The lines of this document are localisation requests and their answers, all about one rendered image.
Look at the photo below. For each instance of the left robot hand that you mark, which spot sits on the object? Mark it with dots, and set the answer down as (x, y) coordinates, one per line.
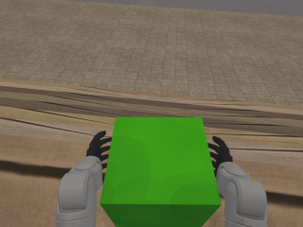
(95, 147)

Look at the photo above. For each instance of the robot right forearm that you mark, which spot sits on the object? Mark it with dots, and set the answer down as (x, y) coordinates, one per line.
(245, 200)

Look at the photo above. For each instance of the carton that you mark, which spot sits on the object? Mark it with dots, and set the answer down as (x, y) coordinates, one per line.
(159, 173)

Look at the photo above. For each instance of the robot left forearm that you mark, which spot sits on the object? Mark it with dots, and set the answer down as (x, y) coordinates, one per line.
(76, 204)

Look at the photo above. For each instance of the right robot hand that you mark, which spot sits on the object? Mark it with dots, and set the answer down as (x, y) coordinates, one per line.
(223, 153)

